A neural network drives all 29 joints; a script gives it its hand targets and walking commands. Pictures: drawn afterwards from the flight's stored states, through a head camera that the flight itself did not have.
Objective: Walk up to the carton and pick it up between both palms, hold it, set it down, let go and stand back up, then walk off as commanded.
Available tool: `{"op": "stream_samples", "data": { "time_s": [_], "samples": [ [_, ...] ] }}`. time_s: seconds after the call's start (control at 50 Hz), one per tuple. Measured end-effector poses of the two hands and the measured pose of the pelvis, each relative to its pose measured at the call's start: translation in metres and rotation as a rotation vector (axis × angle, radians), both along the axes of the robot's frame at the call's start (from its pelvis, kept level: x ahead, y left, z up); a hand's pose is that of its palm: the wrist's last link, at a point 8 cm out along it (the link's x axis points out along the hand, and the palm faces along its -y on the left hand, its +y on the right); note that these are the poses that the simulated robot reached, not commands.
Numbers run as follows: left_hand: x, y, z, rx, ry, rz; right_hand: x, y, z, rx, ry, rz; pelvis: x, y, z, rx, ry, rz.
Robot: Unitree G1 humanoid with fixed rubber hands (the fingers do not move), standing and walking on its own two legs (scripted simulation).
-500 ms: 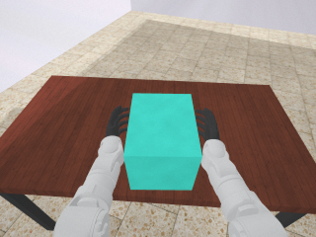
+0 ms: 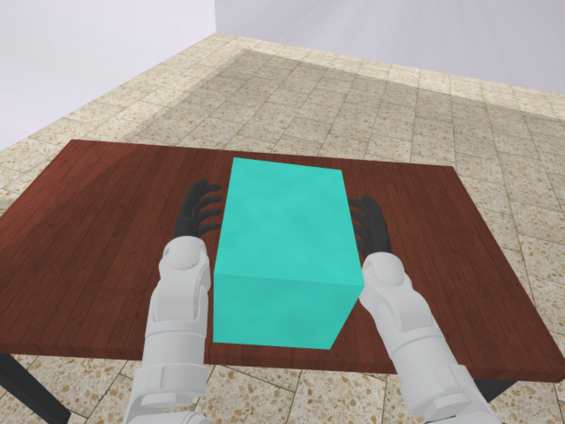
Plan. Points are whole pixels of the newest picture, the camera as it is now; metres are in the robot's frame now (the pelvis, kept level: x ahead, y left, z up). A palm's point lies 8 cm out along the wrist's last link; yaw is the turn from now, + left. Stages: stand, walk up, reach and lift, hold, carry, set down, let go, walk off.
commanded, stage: reach and lift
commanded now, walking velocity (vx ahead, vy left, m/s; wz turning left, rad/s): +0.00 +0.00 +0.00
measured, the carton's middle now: (280, 251) +0.35 +0.01 +0.08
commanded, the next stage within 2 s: hold in 1.20 s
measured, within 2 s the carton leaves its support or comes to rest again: neither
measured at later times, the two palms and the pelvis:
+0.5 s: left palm (196, 203) +0.37 +0.13 +0.16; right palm (381, 234) +0.34 -0.13 +0.13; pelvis -0.01 +0.01 +0.00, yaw -1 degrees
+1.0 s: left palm (188, 194) +0.36 +0.13 +0.19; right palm (381, 222) +0.34 -0.13 +0.15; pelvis +0.00 +0.01 +0.00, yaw +0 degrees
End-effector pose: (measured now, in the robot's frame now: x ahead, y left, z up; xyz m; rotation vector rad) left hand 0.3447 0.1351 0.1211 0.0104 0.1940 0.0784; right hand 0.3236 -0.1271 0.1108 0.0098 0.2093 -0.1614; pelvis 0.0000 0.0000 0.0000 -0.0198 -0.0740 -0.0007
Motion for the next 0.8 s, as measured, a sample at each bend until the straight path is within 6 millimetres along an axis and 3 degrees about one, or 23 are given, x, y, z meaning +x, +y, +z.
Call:
{"op": "stream_samples", "data": {
  "time_s": [0.1, 0.26, 0.32, 0.48, 0.68, 0.8],
  "samples": [
    [-0.009, 0.003, 0.003, 0.002, 0.004, -0.006, -0.011, 0.003, -0.001, 0.014, 0.002, -0.009, -0.015, 0.001, -0.001, -0.001, -0.004, -0.003],
    [0.009, -0.004, 0.049, 0.042, -0.067, -0.021, 0.002, -0.002, 0.032, 0.047, -0.080, -0.030, -0.031, 0.006, -0.001, 0.003, 0.028, -0.008],
    [0.016, -0.008, 0.057, 0.064, -0.049, -0.026, 0.008, -0.006, 0.036, 0.043, -0.064, -0.033, -0.030, 0.007, 0.000, 0.007, 0.023, -0.012],
    [0.022, -0.011, 0.042, 0.077, 0.008, -0.031, 0.012, -0.008, 0.020, 0.052, -0.015, -0.036, -0.013, 0.008, 0.002, 0.005, 0.012, -0.024],
    [0.013, 0.008, 0.042, 0.039, -0.047, 0.006, 0.016, 0.008, 0.042, 0.008, -0.080, 0.010, 0.001, 0.009, 0.001, -0.002, -0.033, -0.005],
    [0.015, 0.012, 0.039, 0.044, -0.010, 0.006, 0.020, 0.012, 0.036, 0.016, -0.047, 0.016, -0.002, 0.010, 0.001, -0.002, -0.047, 0.004]
  ]
}}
